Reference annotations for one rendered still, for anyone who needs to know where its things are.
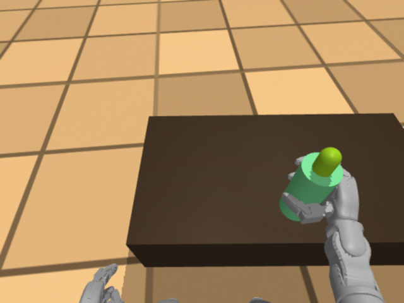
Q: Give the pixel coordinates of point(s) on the left robot hand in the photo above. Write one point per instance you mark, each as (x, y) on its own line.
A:
(94, 291)

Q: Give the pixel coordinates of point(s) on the right robot arm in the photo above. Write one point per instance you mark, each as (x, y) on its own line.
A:
(349, 253)

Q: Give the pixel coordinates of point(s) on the right robot hand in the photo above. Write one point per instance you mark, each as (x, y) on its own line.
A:
(342, 202)

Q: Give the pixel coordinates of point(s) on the bottle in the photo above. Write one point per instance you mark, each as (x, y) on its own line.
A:
(317, 175)

